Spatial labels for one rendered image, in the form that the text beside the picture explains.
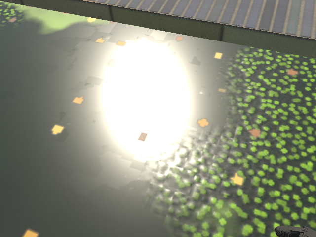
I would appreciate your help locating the robot right hand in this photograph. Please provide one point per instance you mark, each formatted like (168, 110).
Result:
(294, 231)

